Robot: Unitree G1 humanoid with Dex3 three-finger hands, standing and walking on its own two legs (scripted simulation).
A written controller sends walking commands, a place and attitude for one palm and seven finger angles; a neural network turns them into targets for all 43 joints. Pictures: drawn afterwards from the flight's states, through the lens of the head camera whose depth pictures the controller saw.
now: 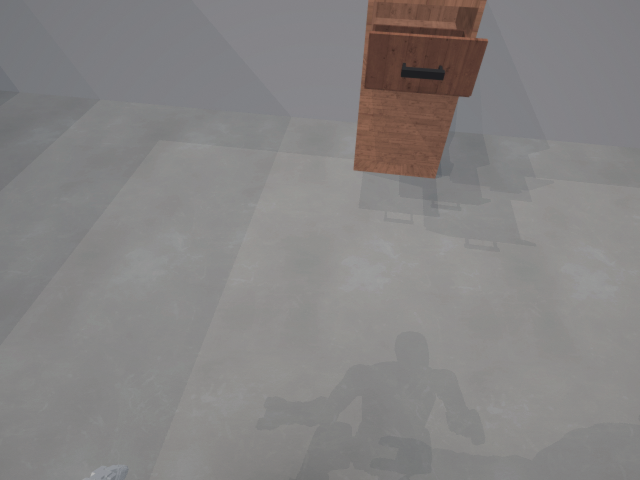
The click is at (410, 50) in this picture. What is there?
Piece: drawer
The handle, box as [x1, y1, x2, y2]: [401, 63, 444, 79]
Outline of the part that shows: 401,76 432,79 443,78 444,70 441,66 439,66 437,69 406,67 405,63 403,63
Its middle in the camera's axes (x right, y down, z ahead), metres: +0.33 -0.55 +1.26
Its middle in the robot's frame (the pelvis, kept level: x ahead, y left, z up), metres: +1.32 -0.27 -0.08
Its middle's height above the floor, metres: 0.69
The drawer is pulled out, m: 0.30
